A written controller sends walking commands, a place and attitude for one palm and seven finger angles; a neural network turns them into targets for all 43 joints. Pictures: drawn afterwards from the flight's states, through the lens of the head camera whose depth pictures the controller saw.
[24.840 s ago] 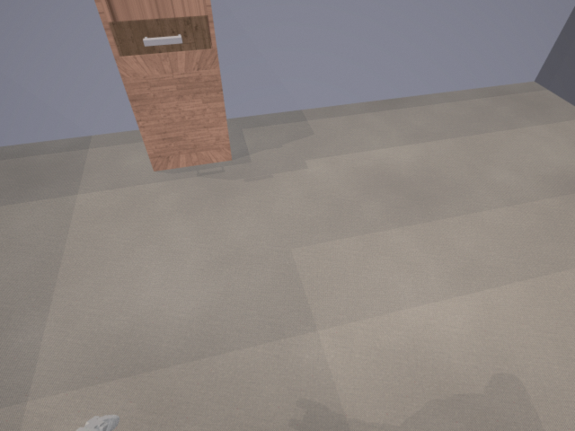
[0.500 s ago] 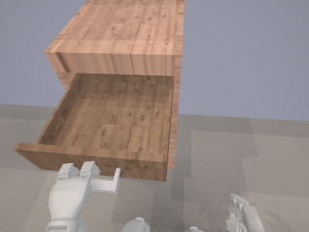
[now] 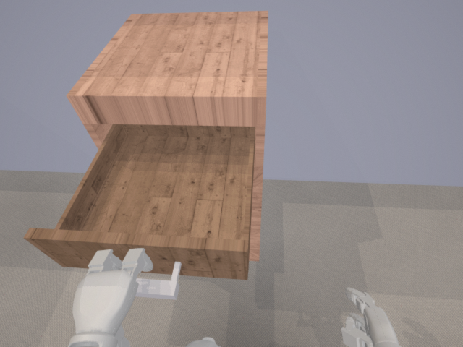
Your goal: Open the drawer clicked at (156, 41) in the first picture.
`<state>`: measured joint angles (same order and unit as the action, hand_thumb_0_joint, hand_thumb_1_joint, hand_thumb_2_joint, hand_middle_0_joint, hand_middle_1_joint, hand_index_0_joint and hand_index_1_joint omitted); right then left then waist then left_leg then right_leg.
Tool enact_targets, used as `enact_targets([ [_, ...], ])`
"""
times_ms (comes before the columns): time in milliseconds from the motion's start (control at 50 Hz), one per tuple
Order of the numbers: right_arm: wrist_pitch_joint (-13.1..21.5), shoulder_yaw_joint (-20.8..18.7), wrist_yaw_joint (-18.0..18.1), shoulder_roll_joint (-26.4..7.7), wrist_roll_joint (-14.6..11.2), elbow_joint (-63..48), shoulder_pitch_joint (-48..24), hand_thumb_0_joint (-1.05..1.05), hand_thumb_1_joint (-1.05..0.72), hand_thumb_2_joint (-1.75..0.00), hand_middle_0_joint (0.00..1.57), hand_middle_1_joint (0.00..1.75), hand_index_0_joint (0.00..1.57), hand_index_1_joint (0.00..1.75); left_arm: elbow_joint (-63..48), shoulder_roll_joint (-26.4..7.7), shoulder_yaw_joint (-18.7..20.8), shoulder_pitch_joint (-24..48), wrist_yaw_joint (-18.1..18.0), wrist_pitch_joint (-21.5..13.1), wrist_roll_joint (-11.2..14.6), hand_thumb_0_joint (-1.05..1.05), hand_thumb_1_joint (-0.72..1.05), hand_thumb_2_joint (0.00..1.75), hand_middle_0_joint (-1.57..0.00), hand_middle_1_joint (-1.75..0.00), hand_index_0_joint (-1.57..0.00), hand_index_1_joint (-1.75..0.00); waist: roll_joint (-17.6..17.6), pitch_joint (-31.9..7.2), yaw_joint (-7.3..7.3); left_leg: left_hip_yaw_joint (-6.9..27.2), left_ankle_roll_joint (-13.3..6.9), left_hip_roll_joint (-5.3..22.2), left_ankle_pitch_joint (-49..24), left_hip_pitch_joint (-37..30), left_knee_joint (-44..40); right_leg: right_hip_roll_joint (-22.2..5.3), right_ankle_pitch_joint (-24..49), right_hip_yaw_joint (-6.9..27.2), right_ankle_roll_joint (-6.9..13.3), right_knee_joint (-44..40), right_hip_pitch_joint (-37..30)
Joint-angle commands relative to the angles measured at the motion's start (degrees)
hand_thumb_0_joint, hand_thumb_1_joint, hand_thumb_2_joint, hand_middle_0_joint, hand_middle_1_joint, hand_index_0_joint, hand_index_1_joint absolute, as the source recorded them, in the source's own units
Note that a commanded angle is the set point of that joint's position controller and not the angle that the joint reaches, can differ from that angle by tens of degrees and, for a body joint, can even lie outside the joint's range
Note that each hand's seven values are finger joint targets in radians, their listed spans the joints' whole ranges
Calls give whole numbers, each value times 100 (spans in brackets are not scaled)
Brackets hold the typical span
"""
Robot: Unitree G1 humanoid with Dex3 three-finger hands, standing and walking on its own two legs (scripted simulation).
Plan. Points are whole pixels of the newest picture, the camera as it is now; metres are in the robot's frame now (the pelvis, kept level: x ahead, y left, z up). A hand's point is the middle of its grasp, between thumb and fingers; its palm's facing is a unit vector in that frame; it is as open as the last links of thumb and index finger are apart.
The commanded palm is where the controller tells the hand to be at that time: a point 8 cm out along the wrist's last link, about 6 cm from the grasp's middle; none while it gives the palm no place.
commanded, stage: lift the hand off the handle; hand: left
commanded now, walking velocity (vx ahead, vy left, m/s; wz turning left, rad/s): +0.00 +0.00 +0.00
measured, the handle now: (137, 275) +0.24 +0.20 -0.02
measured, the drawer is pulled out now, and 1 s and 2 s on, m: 0.30 0.30 0.30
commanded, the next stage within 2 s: draw the hand back to the body in 1.76 s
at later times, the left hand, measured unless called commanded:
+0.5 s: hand (116, 294) +0.20 +0.21 +0.03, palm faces -0.02 -0.12 -0.99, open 13.2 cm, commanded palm +0.18 +0.20 +0.09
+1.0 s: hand (102, 275) +0.21 +0.21 +0.08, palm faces +0.07 -0.13 -0.99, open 13.7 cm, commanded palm +0.18 +0.20 +0.13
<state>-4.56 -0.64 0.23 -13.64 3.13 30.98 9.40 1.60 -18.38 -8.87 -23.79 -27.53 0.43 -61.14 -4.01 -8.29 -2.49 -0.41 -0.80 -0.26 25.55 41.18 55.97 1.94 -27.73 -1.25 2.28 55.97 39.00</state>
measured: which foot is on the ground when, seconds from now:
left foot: down 0.00-1.00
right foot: down 0.00-1.00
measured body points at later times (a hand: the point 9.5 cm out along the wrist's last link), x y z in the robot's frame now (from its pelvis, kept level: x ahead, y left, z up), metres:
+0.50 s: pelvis +0.01 -0.01 +0.02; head +0.03 -0.04 +0.46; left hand +0.19 +0.21 +0.08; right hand +0.21 -0.23 -0.08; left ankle +0.02 +0.11 -0.68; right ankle +0.00 -0.10 -0.68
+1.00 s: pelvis +0.02 -0.01 +0.03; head +0.02 -0.05 +0.48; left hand +0.20 +0.21 +0.13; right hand +0.22 -0.23 -0.07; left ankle +0.02 +0.11 -0.68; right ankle +0.00 -0.10 -0.68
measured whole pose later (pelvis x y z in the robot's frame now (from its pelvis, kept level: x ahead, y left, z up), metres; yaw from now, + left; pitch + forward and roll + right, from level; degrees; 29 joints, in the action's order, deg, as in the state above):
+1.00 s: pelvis +0.02 -0.01 +0.03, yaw -1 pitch +6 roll +1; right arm -4.5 -0.4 -1.3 -14.0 1.5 31.2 8.9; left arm -12.8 -21.5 -3.3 -29.8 -20.0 -0.1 -55.7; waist -5.2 -6.8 -3.9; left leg -1.4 -0.2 0.3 22.1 27.8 43.9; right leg 2.6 -24.1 0.2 2.6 44.6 26.5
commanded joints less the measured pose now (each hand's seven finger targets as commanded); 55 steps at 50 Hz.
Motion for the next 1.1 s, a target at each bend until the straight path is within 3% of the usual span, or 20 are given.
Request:
enact_targets([
  [0, 297, -212, -19, -488, -36, -930, -654, 0, -90, -90, 20, 30, 20, 30, -1765, -607, 394, 875, -362, -121, -28, 0, -50, 30, -30, -120, -30, -120, 167, -1019, 94, 110, -108, -39, -953, -1468, -858, 12, 899, 36, 99, -1136, 143],
  [60, 298, -200, -25, -492, -37, -927, -660, 0, -90, -90, 20, 30, 20, 30, -1830, -643, 427, 807, -323, -63, 0, 0, -50, 30, -30, -120, -30, -120, 350, -1048, 108, 68, -124, -51, -1045, -1499, -859, -5, 1120, 110, 79, -1210, 0],
  [120, 288, -202, -22, -477, -65, -931, -676, 0, -90, -90, 20, 30, 20, 30, -1872, -650, 433, 709, -272, -28, -3, 0, -50, 30, -30, -120, -30, -120, 214, -884, 86, 72, -121, -47, -1050, -1520, -948, -8, 1149, 89, 86, -1255, -94],
  [140, 289, -182, -13, -496, -69, -926, -683, 0, -90, -90, 20, 30, 20, 30, -1863, -721, 485, 781, -252, 6, 41, 0, -50, 30, -30, -120, -30, -120, 345, -836, 125, 82, -124, -42, -1054, -1496, -966, -16, 1179, 101, 86, -1306, -131],
  [220, 313, -186, -24, -462, -79, -949, -682, 0, -90, -90, 20, 30, 20, 30, -2094, -742, 537, 443, -179, -58, 95, 0, -50, 30, -30, -120, -30, -120, 191, -955, 38, 23, -136, -62, -1207, -1656, -1002, -31, 1439, 167, 84, -1360, -347],
  [300, 303, -138, -18, -469, -78, -904, -744, 0, -90, -90, 20, 30, 20, 30, -2019, -1018, 884, 284, -108, -83, 153, 0, -50, 30, -30, -120, -30, -120, 322, -794, 9, 13, -124, -78, -1234, -1588, -1037, -34, 1646, 270, 64, -1458, -471],
  [320, 310, -154, -13, -467, -86, -895, -734, 0, -90, -90, 20, 30, 20, 30, -2041, -939, 809, 387, -82, -96, 172, 0, -50, 30, -30, -120, -30, -120, 359, -671, 73, 17, -131, -67, -1165, -1562, -1061, -46, 1656, 284, 52, -1493, -468],
  [340, 308, -157, -7, -473, -97, -891, -735, 0, -90, -90, 20, 30, 20, 30, -2003, -1031, 972, 269, -77, -91, 200, 0, -50, 30, -30, -120, -30, -120, 408, -708, 42, 34, -119, -53, -1222, -1581, -1097, -30, 1684, 300, 68, -1511, -550],
  [380, 319, -170, -30, -463, -118, -900, -757, 0, -90, -90, 20, 30, 20, 30, -1997, -917, 846, 203, -19, -87, 228, 0, -50, 30, -30, -120, -30, -120, 360, -597, 45, 12, -130, -52, -1177, -1591, -1137, -49, 1719, 292, 51, -1555, -579],
  [440, 318, -170, -14, -477, -133, -910, -788, 0, -90, -90, 20, 30, 20, 30, -2089, -1142, 1113, 95, 37, -96, 319, 0, -50, 30, -30, -120, -30, -120, 339, -728, -12, 5, -119, -56, -1257, -1672, -1212, -59, 1822, 366, 48, -1640, -792],
  [560, 337, -175, -63, -469, -92, -916, -790, 0, -90, -90, 20, 30, 20, 30, -2414, -1108, 1029, 212, 139, -213, 312, 0, -50, 30, -30, -120, -30, -120, 142, -769, -24, -12, -120, -59, -1379, -1961, -1268, -75, 1818, 437, 60, -1740, -729],
  [580, 341, -192, -62, -455, -126, -919, -797, 0, -90, -90, 20, 30, 20, 30, -2372, -956, 887, 82, 163, -199, 341, 0, -50, 30, -30, -120, -30, -120, 60, -589, 0, 4, -126, -43, -1338, -1925, -1333, -67, 1763, 364, 70, -1742, -753],
  [680, 364, -202, -48, -469, -136, -924, -808, 0, -90, -90, 20, 30, 20, 30, -2371, -1100, 1035, 164, 276, -194, 413, 0, -50, 30, -30, -120, -30, -120, 557, -500, 8, -4, -155, -43, -1238, -1906, -1389, -112, 1838, 436, 10, -1929, -884],
  [740, 381, -189, -34, -482, -125, -932, -816, 0, -90, -90, 20, 30, 20, 30, -2474, -1346, 1335, -4, 313, -234, 424, 0, -50, 30, -30, -120, -30, -120, 553, -650, -89, -13, -132, -73, -1415, -1972, -1436, -139, 2154, 573, 28, -1975, -1142],
  [820, 392, -186, -90, -448, -136, -924, -815, 0, -90, -90, 20, 30, 20, 30, -2659, -1229, 1246, -363, 377, -295, 482, 0, -50, 30, -30, -120, -30, -120, 156, -596, -118, -32, -123, -57, -1608, -2104, -1479, -147, 2350, 542, 47, -1962, -1174],
  [920, 333, -168, -148, -470, -210, -958, -892, 0, -90, -90, 20, 30, 20, 30, -2400, -1001, 1001, -418, 572, -76, 547, 0, -50, 30, -30, -120, -30, -120, 505, -181, -67, -12, -124, -1, -1350, -1967, -1649, -154, 1962, 436, -16, -2139, -1116],
  [960, 317, -142, -157, -489, -227, -968, -921, 0, -90, -90, 20, 30, 20, 30, -2398, -1111, 1075, -382, 681, 11, 556, 0, -50, 30, -30, -120, -30, -120, 495, -300, -166, -20, -114, 8, -1400, -2067, -1731, -146, 1895, 427, -23, -2199, -1208],
  [1020, 334, -142, -135, -459, -250, -1041, -927, 0, -90, -90, 20, 30, 20, 30, -2761, -1095, 937, -251, 824, 28, 582, 0, -50, 30, -30, -120, -30, -120, 508, -356, -145, -9, -142, 25, -1458, -2209, -1826, -175, 1926, 402, -24, -2234, -1331],
  [1060, 344, -127, -124, -466, -208, -1030, -883, 0, -90, -90, 20, 30, 20, 30, -2886, -1328, 1158, -223, 856, -37, 531, 0, -50, 30, -30, -120, -30, -120, 415, -440, -232, -20, -138, 14, -1546, -2338, -1813, -154, 1903, 440, -5, -2291, -1329],
  [1080, 365, -118, -130, -436, -221, -1065, -902, 0, -90, -90, 20, 30, 20, 30, -2955, -1182, 1031, -350, 866, -70, 551, 0, -50, 30, -30, -120, -30, -120, 329, -318, -195, -13, -149, 17, -1553, -2362, -1836, -174, 1976, 451, 11, -2293, -1337],
])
